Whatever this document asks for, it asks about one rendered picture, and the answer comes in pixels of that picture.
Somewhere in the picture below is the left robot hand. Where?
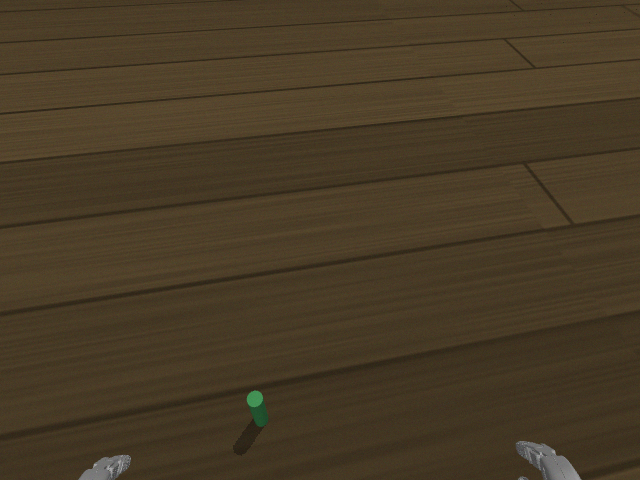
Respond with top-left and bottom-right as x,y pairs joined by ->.
78,455 -> 131,480

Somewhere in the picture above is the can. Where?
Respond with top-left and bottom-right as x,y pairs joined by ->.
247,391 -> 268,427

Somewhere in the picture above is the right robot hand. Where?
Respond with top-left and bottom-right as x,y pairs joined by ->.
516,441 -> 581,480

